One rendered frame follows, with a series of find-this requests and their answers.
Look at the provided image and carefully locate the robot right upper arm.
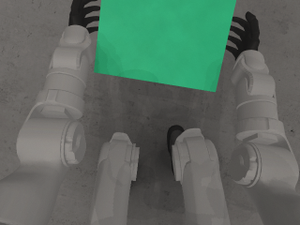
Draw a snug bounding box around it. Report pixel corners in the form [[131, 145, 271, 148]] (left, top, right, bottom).
[[228, 142, 300, 225]]

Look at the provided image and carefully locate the robot right forearm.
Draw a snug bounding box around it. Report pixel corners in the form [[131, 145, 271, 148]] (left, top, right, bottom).
[[230, 50, 299, 182]]

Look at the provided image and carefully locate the left robot hand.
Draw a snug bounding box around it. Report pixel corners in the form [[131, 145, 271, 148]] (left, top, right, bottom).
[[68, 0, 100, 34]]

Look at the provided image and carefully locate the right robot shin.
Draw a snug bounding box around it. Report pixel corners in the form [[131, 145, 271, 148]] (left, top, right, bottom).
[[174, 128, 219, 168]]

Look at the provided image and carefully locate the right robot hand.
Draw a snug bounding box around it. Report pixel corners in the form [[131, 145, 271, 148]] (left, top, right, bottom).
[[225, 11, 260, 61]]

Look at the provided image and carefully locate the carton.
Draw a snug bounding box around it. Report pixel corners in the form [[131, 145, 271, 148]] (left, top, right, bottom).
[[94, 0, 236, 93]]

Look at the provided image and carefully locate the robot left upper arm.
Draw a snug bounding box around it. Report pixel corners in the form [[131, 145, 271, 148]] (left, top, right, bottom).
[[0, 117, 86, 225]]

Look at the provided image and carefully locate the robot left thigh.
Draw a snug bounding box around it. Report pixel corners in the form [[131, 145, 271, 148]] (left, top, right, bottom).
[[86, 139, 140, 225]]

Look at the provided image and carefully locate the robot left forearm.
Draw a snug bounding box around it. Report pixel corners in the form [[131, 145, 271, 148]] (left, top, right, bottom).
[[16, 24, 95, 158]]

